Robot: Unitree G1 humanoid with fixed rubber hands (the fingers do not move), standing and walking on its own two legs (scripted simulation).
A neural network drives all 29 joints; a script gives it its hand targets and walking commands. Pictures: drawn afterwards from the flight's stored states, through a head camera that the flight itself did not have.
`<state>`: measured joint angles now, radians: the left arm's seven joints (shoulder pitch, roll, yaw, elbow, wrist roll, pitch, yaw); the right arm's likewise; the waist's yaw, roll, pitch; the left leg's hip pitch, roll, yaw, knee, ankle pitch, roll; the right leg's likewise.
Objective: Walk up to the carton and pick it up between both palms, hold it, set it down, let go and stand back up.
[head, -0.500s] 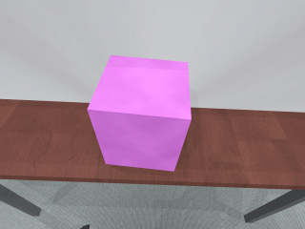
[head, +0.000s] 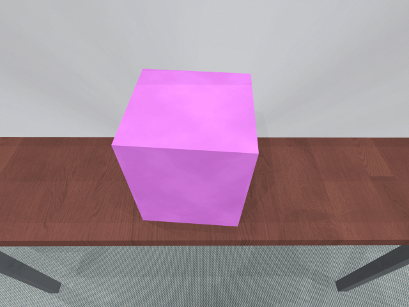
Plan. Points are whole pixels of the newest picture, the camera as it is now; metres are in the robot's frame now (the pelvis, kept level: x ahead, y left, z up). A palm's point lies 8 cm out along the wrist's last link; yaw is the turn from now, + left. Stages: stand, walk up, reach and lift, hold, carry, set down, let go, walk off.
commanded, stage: walk up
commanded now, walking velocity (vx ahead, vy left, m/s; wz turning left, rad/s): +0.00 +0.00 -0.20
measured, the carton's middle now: (192, 152) +0.40 +0.04 +0.08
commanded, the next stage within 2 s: none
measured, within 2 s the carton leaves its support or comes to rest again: neither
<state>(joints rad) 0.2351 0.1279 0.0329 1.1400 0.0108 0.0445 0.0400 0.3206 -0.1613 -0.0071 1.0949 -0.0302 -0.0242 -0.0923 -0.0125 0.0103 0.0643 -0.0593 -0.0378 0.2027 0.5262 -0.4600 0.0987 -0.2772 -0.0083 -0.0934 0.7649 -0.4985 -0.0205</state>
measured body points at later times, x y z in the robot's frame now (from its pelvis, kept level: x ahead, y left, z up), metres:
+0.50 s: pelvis +0.00 +0.02 +0.01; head +0.02 +0.02 +0.46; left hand +0.00 +0.27 -0.15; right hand +0.07 -0.23 -0.14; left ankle +0.01 +0.17 -0.72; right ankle +0.00 -0.13 -0.72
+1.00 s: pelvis +0.00 +0.03 +0.02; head +0.02 +0.02 +0.47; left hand +0.01 +0.24 -0.14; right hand +0.01 -0.19 -0.14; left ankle +0.01 +0.17 -0.72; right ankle -0.03 -0.07 -0.72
